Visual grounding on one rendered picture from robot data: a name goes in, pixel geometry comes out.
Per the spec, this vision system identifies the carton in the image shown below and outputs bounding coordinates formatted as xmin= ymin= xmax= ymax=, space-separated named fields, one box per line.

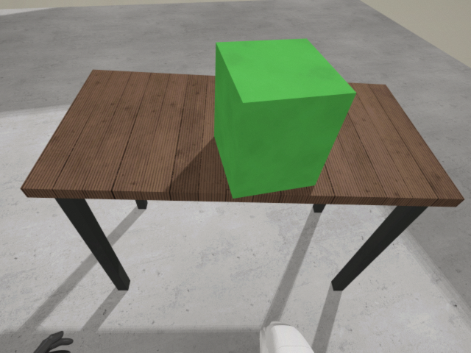
xmin=214 ymin=38 xmax=356 ymax=199

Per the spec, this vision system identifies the right robot thigh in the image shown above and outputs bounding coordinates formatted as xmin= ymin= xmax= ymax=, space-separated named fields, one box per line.
xmin=260 ymin=324 xmax=314 ymax=353

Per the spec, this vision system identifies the left robot hand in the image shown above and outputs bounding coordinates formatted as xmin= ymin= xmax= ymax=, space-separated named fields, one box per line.
xmin=33 ymin=331 xmax=74 ymax=353

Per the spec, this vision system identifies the table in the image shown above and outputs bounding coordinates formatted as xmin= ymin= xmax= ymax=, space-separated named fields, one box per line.
xmin=20 ymin=70 xmax=464 ymax=290

